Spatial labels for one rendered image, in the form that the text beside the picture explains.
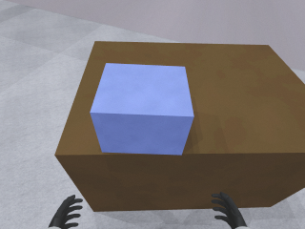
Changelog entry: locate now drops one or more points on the left robot hand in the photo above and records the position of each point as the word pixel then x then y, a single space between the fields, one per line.
pixel 61 216

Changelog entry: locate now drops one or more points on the pedestal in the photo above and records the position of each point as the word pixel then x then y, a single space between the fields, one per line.
pixel 247 139

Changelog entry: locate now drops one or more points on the right robot hand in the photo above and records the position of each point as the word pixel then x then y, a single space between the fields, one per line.
pixel 234 217

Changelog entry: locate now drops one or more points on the carton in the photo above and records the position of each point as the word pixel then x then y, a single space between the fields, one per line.
pixel 142 109

